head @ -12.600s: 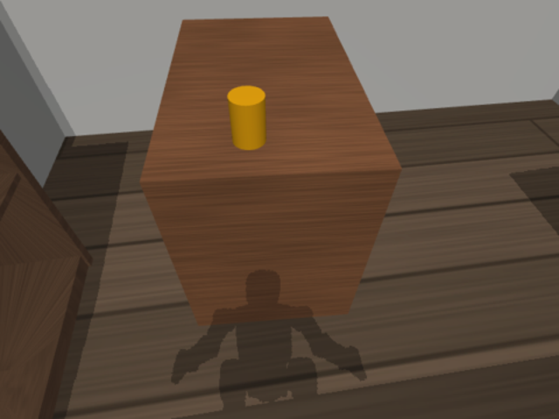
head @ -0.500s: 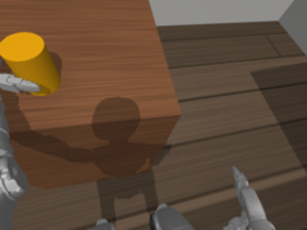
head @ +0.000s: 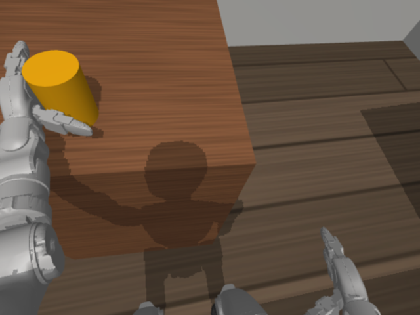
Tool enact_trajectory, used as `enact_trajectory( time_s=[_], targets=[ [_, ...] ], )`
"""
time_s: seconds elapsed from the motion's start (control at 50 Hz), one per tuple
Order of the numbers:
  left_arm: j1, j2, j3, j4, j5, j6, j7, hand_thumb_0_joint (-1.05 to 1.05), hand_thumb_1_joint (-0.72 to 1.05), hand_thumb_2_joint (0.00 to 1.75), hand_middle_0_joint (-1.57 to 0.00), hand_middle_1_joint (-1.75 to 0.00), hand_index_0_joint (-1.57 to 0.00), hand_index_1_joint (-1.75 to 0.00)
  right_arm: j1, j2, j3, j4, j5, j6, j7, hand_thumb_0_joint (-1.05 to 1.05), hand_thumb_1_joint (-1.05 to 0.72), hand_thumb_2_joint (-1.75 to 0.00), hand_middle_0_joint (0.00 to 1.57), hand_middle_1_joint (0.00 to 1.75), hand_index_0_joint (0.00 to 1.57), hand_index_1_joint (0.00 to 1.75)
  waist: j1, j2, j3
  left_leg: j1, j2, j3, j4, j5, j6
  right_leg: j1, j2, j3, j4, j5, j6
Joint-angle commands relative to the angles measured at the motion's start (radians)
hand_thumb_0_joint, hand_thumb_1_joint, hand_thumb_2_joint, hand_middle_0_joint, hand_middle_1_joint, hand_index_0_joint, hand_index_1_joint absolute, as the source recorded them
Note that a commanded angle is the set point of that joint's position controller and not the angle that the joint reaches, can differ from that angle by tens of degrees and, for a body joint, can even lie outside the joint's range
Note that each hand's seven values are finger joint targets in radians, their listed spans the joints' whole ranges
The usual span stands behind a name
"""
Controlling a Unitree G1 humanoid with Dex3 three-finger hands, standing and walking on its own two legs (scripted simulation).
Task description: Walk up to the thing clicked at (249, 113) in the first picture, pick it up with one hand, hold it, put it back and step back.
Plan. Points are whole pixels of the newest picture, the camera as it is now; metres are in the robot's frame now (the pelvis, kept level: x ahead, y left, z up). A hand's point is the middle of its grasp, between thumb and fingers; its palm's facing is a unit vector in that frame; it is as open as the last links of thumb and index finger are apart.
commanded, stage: close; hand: left
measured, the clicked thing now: (65, 94) +0.52 +0.18 +0.09
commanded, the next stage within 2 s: settle in 0.64 s
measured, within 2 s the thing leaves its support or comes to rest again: leaves its support in 0.92 s
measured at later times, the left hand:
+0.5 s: hand (63, 102) +0.50 +0.19 +0.09, palm faces +0.15 -0.99 +0.00, open 12.4 cm
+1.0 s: hand (62, 90) +0.51 +0.18 +0.11, palm faces +0.11 -0.99 +0.00, open 11.3 cm
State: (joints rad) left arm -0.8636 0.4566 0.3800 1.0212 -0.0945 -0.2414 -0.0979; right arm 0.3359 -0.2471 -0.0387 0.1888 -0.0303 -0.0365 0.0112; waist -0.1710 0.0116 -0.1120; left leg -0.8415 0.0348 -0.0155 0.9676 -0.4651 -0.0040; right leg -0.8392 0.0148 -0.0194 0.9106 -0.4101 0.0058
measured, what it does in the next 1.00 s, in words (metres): stands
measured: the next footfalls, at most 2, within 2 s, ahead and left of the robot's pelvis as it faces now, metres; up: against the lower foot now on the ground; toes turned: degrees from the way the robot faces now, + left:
none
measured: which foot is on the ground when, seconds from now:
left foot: down 0.00-1.00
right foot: down 0.00-1.00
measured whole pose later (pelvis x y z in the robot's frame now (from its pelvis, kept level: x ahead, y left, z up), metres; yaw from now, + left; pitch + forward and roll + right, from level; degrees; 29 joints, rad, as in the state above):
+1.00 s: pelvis -0.01 +0.01 +0.00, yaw -1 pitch +19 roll -2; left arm -0.89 0.44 0.37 1.05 -0.08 -0.26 -0.07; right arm 0.37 -0.24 -0.03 0.12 -0.03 0.00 0.01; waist -0.18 0.02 -0.12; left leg -0.83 0.03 0.01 0.97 -0.46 0.01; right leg -0.84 0.01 0.00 0.91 -0.40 0.02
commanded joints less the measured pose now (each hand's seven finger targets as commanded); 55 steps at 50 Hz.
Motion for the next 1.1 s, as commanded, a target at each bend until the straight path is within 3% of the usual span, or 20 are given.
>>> enact_trajectory(
  time_s=[0.0, 0.12, 0.18, 0.2, 0.22, 0.28, 0.34, 0.38, 0.42, 0.46, 0.54, 0.58, 0.62, 0.66, 0.72, 0.78, 0.84, 0.94, 1.02, 1.08],
  targets=[
    [-0.456, 0.262, 0.036, -0.193, 0.001, -0.078, 0.026, 0.0, -0.61, 0.09, -0.31, -0.19, -0.31, -0.19, -0.005, -0.149, -0.078, -0.224, 0.005, -0.044, -0.018, 0.0, 0.52, -0.05, 0.05, 0.05, 0.05, 0.05, 0.006, 0.099, -0.548, 0.326, -0.008, -0.007, -0.076, 0.479, 0.018, 0.278, 0.004, 0.006, -0.073, 0.448, -0.025],
    [-0.422, 0.222, 0.041, -0.103, -0.003, -0.098, 0.02, 0.0, -0.57, 0.16, -0.5, -0.34, -0.51, -0.34, 0.051, -0.148, -0.104, -0.195, 0.004, -0.025, -0.008, 0.0, 0.51, -0.05, 0.05, 0.05, 0.05, 0.05, -0.012, 0.044, -0.454, 0.237, -0.011, -0.007, -0.082, 0.407, 0.025, 0.239, 0.01, 0.006, -0.066, 0.398, -0.023],
    [-0.466, 0.233, 0.025, -0.162, 0.005, -0.109, 0.019, 0.0, -0.5, 0.2, -0.55, -0.39, -0.56, -0.38, 0.045, -0.119, -0.071, -0.25, 0.007, -0.025, 0.002, 0.0, 0.52, -0.05, 0.05, 0.05, 0.05, 0.05, -0.004, 0.096, -0.532, 0.286, -0.014, -0.002, -0.08, 0.42, 0.021, 0.261, 0.007, 0.008, -0.066, 0.4, -0.024],
    [-0.45, 0.254, 0.04, -0.178, 0.008, -0.11, 0.022, 0.0, -0.52, 0.2, -0.56, -0.4, -0.57, -0.39, 0.029, -0.162, -0.107, -0.285, 0.007, -0.025, -0.002, 0.0, 0.52, -0.05, 0.05, 0.05, 0.05, 0.05, 0.001, 0.1, -0.566, 0.314, -0.012, -0.004, -0.08, 0.447, 0.017, 0.267, 0.007, 0.008, -0.064, 0.416, -0.026],
    [-0.456, 0.239, 0.022, -0.181, 0.011, -0.11, 0.019, 0.0, -0.52, 0.22, -0.58, -0.42, -0.6, -0.41, 0.049, -0.128, -0.083, -0.25, 0.007, -0.021, 0.001, 0.0, 0.52, -0.05, 0.05, 0.05, 0.05, 0.05, 0.007, 0.115, -0.552, 0.308, -0.014, -0.002, -0.082, 0.441, 0.016, 0.267, 0.007, 0.008, -0.064, 0.408, -0.026],
    [-0.448, 0.213, 0.006, -0.196, 0.005, -0.109, 0.018, 0.0, -0.41, 0.31, -0.67, -0.51, -0.68, -0.5, 0.043, -0.164, -0.117, -0.258, 0.005, -0.019, -0.008, 0.0, 0.51, -0.05, 0.05, 0.05, 0.05, 0.05, -0.006, 0.109, -0.565, 0.326, -0.014, 0.001, -0.07, 0.456, 0.018, 0.268, 0.006, 0.014, -0.068, 0.439, -0.021],
    [-0.445, 0.223, 0.021, -0.181, -0.001, -0.114, 0.026, 0.0, -0.41, 0.4, -0.77, -0.62, -0.78, -0.61, 0.008, -0.148, -0.094, -0.278, 0.01, -0.021, -0.008, 0.0, 0.51, -0.05, 0.05, 0.05, 0.05, 0.05, 0.0, 0.073, -0.504, 0.253, -0.015, 0.001, -0.083, 0.397, 0.022, 0.276, 0.004, 0.016, -0.07, 0.404, -0.021],
    [-0.431, 0.252, 0.041, -0.172, -0.001, -0.121, 0.033, 0.0, -0.36, 0.46, -0.84, -0.69, -0.85, -0.68, 0.027, -0.16, -0.115, -0.254, 0.012, -0.019, -0.015, 0.0, 0.51, -0.05, 0.05, 0.05, 0.05, 0.05, -0.001, 0.062, -0.474, 0.254, -0.017, 0.007, -0.084, 0.373, 0.026, 0.264, 0.004, 0.018, -0.078, 0.386, -0.017],
    [-0.421, 0.191, 0.009, -0.134, 0.005, -0.125, 0.03, 0.0, -0.31, 0.51, -0.88, -0.73, -0.89, -0.73, 0.044, -0.149, -0.103, -0.27, 0.007, -0.021, -0.012, 0.0, 0.51, -0.05, 0.05, 0.05, 0.05, 0.05, -0.025, 0.048, -0.474, 0.256, -0.016, 0.004, -0.086, 0.37, 0.027, 0.252, 0.006, 0.016, -0.074, 0.383, -0.019],
    [-0.459, 0.233, 0.02, -0.195, 0.006, -0.135, 0.031, 0.0, -0.25, 0.55, -0.93, -0.77, -0.94, -0.77, 0.075, -0.139, -0.095, -0.244, 0.007, -0.017, -0.008, 0.0, 0.51, -0.05, 0.05, 0.05, 0.05, 0.05, -0.007, 0.1, -0.489, 0.283, -0.021, 0.006, -0.086, 0.372, 0.023, 0.242, 0.004, 0.015, -0.079, 0.364, -0.02],
    [-0.495, 0.237, 0.006, -0.228, 0.002, -0.123, 0.014, 0.0, -0.15, 0.69, -1.08, -0.93, -1.09, -0.93, 0.056, -0.132, -0.087, -0.265, 0.012, -0.019, -0.008, 0.0, 0.5, -0.05, 0.05, 0.05, 0.05, 0.05, -0.011, 0.133, -0.544, 0.348, -0.018, 0.007, -0.084, 0.422, 0.019, 0.255, 0.004, 0.015, -0.081, 0.399, -0.02],
    [-0.464, 0.191, -0.017, -0.147, 0.003, -0.104, 0.012, 0.0, -0.09, 0.76, -1.13, -0.99, -1.14, -0.99, 0.053, -0.143, -0.094, -0.235, 0.009, -0.02, -0.011, 0.0, 0.5, -0.05, 0.05, 0.05, 0.05, 0.05, -0.02, 0.118, -0.484, 0.335, -0.011, -0.002, -0.089, 0.424, 0.015, 0.212, 0.007, 0.009, -0.08, 0.376, -0.026],
    [-0.462, 0.219, 0.004, -0.118, 0.008, -0.097, 0.019, 0.0, 0.0, 0.91, -1.2, -1.09, -1.19, -1.11, 0.012, -0.144, -0.09, -0.239, 0.009, -0.022, -0.011, 0.0, 0.5, -0.06, 0.05, 0.05, 0.05, 0.05, -0.009, 0.121, -0.45, 0.319, -0.012, -0.002, -0.092, 0.371, 0.014, 0.175, 0.01, 0.006, -0.087, 0.315, -0.027],
    [-0.496, 0.177, -0.011, -0.142, -0.002, -0.108, 0.022, 0.0, 0.02, 0.99, -1.25, -1.17, -1.25, -1.18, 0.006, -0.107, -0.058, -0.245, 0.009, -0.03, -0.004, 0.0, 0.51, -0.05, 0.05, 0.05, 0.05, 0.05, -0.013, 0.1, -0.431, 0.29, -0.009, -0.006, -0.101, 0.331, 0.014, 0.172, 0.013, 0.001, -0.085, 0.286, -0.03],
    [-0.506, 0.21, 0.005, -0.113, 0.005, -0.12, 0.029, 0.0, 0.04, 1.09, -1.32, -1.29, -1.33, -1.29, 0.012, -0.143, -0.087, -0.239, 0.0, -0.033, -0.011, 0.0, 0.52, -0.05, 0.05, 0.05, 0.05, 0.05, -0.028, 0.108, -0.45, 0.298, -0.004, -0.012, -0.093, 0.333, 0.013, 0.154, 0.014, -0.003, -0.074, 0.281, -0.031],
    [-0.525, 0.256, 0.013, -0.168, 0.013, -0.127, 0.029, 0.0, 0.12, 1.2, -1.26, -1.31, -1.26, -1.33, 0.054, -0.163, -0.106, -0.254, 0.002, -0.028, -0.015, 0.0, 0.52, -0.06, 0.05, 0.05, 0.05, 0.05, -0.022, 0.108, -0.564, 0.343, -0.011, -0.006, -0.08, 0.4, 0.017, 0.224, 0.01, 0.003, -0.069, 0.359, -0.025],
    [-0.524, 0.248, 0.011, -0.199, 0.001, -0.113, 0.022, 0.0, 0.05, 1.23, -1.31, -1.36, -1.31, -1.39, 0.057, -0.131, -0.07, -0.263, 0.008, -0.023, -0.012, 0.0, 0.5, -0.06, 0.05, 0.05, 0.05, 0.05, -0.01, 0.103, -0.598, 0.331, -0.012, -0.004, -0.081, 0.428, 0.018, 0.279, 0.008, 0.008, -0.064, 0.406, -0.021],
    [-0.569, 0.282, 0.022, -0.247, 0.003, -0.096, 0.036, 0.0, 0.02, 1.28, -1.32, -1.4, -1.31, -1.43, 0.02, -0.133, -0.073, -0.239, 0.012, -0.013, -0.019, 0.0, 0.5, -0.06, 0.05, 0.05, 0.05, 0.05, 0.014, 0.15, -0.573, 0.367, -0.009, -0.007, -0.102, 0.441, 0.008, 0.25, 0.009, 0.003, -0.08, 0.364, -0.029],
    [-0.57, 0.209, -0.018, -0.219, 0.003, -0.061, 0.056, 0.0, -0.06, 1.3, -1.33, -1.43, -1.32, -1.46, 0.027, -0.114, -0.067, -0.19, 0.015, -0.01, -0.021, 0.0, 0.51, -0.06, 0.05, 0.05, 0.05, 0.05, 0.01, 0.122, -0.489, 0.352, -0.009, -0.004, -0.128, 0.395, 0.01, 0.243, 0.014, 0.003, -0.105, 0.332, -0.028],
    [-0.53, 0.216, 0.0, -0.167, 0.006, -0.034, 0.059, 0.0, -0.07, 1.3, -1.33, -1.44, -1.33, -1.47, 0.006, -0.125, -0.069, -0.199, 0.018, -0.013, -0.021, 0.0, 0.51, -0.06, 0.05, 0.05, 0.05, 0.05, 0.014, 0.087, -0.459, 0.335, -0.011, 0.003, -0.138, 0.392, 0.013, 0.265, 0.012, 0.005, -0.114, 0.348, -0.026]
  ],
)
